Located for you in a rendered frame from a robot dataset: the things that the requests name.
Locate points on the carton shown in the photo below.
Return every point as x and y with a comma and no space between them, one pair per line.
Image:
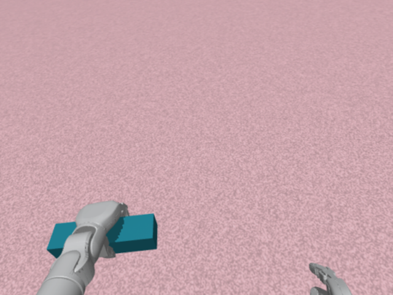
129,234

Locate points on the right robot hand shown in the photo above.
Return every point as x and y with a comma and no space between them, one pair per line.
335,286

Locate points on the left robot hand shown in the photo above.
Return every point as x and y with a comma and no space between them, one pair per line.
105,214

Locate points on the left robot arm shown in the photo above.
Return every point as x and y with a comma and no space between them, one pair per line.
74,269

